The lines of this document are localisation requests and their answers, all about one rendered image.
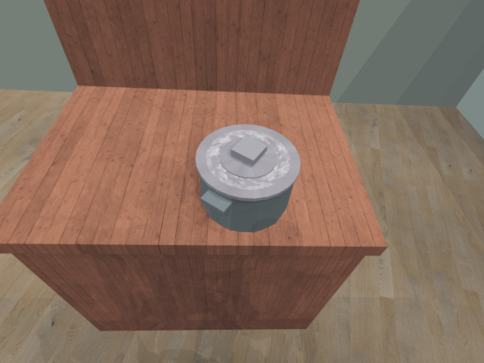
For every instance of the knob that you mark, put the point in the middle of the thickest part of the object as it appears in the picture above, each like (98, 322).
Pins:
(249, 150)

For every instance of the pot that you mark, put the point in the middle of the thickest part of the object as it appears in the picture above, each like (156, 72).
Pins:
(243, 216)

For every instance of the lid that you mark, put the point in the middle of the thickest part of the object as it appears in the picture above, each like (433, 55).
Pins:
(273, 174)

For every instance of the table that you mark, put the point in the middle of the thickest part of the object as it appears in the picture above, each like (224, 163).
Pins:
(107, 211)

